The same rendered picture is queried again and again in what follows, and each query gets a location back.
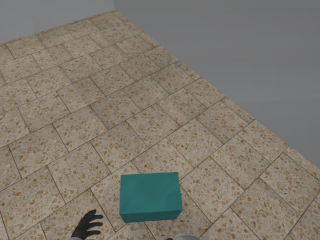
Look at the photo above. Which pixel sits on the carton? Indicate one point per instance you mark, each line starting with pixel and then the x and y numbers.
pixel 150 197

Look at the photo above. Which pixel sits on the left robot hand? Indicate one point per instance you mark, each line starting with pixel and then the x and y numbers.
pixel 84 224

